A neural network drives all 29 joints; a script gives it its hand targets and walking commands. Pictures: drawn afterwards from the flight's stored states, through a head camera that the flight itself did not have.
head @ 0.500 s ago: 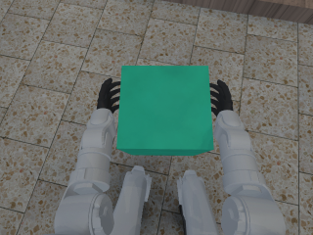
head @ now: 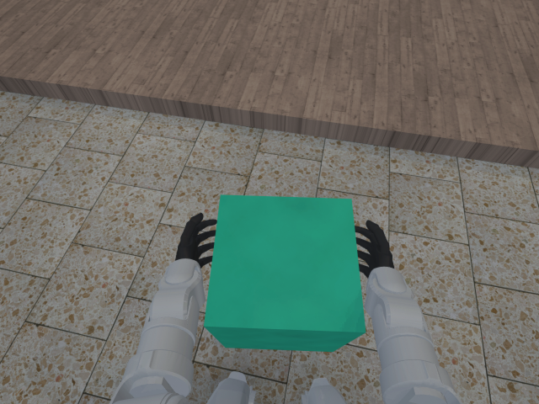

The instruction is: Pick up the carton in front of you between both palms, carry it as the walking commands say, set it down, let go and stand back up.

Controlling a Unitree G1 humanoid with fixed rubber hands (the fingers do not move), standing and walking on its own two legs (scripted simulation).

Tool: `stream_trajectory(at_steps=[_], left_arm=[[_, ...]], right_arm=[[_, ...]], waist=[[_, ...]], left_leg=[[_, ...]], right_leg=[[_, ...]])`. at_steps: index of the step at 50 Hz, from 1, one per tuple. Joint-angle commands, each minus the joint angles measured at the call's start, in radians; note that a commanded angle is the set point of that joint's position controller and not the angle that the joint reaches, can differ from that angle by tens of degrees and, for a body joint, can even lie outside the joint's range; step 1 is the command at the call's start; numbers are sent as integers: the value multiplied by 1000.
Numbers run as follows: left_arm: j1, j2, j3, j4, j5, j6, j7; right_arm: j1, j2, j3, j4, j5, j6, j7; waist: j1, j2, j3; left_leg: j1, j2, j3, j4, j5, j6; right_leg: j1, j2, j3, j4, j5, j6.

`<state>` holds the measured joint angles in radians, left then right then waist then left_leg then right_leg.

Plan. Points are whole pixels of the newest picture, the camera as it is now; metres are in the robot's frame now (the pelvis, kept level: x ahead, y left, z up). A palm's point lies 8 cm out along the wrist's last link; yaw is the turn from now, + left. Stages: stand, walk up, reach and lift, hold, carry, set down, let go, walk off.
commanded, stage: reach and lift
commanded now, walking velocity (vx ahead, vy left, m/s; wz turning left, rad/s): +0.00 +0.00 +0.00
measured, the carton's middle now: (282, 280) +0.35 +0.00 -0.11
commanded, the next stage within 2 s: hold in 1.46 s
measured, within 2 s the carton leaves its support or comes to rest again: neither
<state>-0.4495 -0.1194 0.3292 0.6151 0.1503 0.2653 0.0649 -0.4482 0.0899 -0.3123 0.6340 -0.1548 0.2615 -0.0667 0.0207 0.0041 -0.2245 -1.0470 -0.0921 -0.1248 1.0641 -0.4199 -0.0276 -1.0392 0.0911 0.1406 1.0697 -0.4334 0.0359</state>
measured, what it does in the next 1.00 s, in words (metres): rises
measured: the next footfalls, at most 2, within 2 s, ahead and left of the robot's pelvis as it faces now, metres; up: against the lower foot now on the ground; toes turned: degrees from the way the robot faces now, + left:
none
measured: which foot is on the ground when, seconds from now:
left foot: down 0.00-1.00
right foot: down 0.00-1.00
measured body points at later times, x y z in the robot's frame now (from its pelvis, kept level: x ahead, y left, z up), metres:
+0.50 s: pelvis +0.04 +0.00 +0.09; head +0.00 +0.00 +0.53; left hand +0.33 +0.15 +0.10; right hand +0.33 -0.15 +0.09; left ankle +0.04 +0.13 -0.65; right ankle +0.04 -0.13 -0.65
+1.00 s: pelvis +0.02 +0.00 +0.09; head -0.01 +0.00 +0.54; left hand +0.33 +0.15 +0.11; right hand +0.33 -0.15 +0.11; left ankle +0.04 +0.13 -0.65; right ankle +0.04 -0.13 -0.65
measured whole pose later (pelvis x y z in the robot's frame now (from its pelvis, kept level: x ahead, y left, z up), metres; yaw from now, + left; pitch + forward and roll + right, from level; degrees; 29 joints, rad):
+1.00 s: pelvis +0.02 +0.00 +0.09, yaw +0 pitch -4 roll +0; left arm -0.33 -0.17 0.31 0.39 0.30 0.62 -0.01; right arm -0.33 0.17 -0.30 0.40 -0.31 0.62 0.00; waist 0.00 0.00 -0.03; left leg -0.16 -0.05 -0.14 0.44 -0.21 -0.01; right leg -0.16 0.05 0.15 0.44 -0.23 0.01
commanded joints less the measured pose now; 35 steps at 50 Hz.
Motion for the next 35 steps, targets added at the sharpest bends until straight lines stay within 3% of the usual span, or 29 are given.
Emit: stream_trajectory(at_steps=[1,9,15,21,27,35], left_arm=[[-411,-1021,-574,26,-85,38,-247],[-305,-1030,-635,-94,-106,131,-269],[-221,-1027,-690,-194,-131,225,-280],[-190,-1001,-634,-209,-108,314,-291],[-317,-1010,-559,-160,-86,323,-315],[-445,-1045,-594,-189,-98,322,-331]], right_arm=[[-453,1049,581,-20,93,26,242],[-320,1063,616,-95,114,118,266],[-263,1049,673,-217,147,212,277],[-243,1006,630,-238,125,306,298],[-371,1019,550,-211,99,319,322],[-462,1066,571,-194,110,317,338]], waist=[[-1,-40,-420],[-7,9,-289],[-18,2,-205],[-26,-10,-20],[-19,-12,54],[-16,9,-59]], left_leg=[[504,-35,54,-282,276,23],[761,-13,31,-461,467,14],[900,-4,23,-584,540,5],[916,3,38,-667,404,9],[896,12,53,-684,235,20],[932,12,60,-669,218,19]], right_leg=[[460,35,-60,-291,274,-15],[685,14,-29,-473,453,-15],[847,5,-33,-595,531,-9],[881,2,-58,-683,405,-12],[848,-5,-73,-692,241,-26],[878,-5,-69,-680,219,-31]])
